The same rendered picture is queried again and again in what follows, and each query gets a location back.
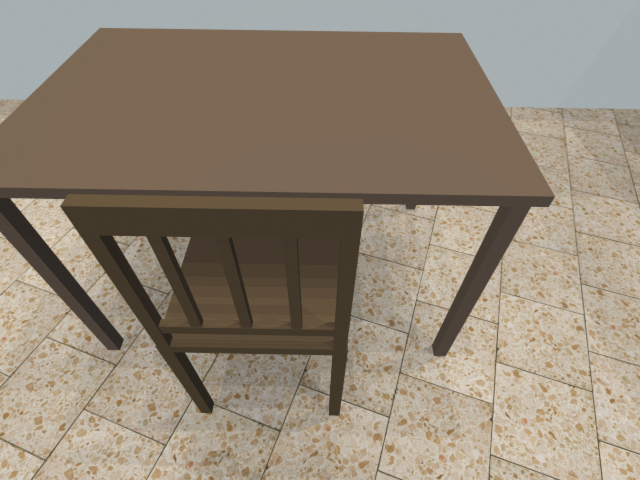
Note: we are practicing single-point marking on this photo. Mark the chair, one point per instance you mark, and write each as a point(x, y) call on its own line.
point(261, 275)

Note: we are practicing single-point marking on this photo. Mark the table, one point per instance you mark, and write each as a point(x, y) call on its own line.
point(398, 118)

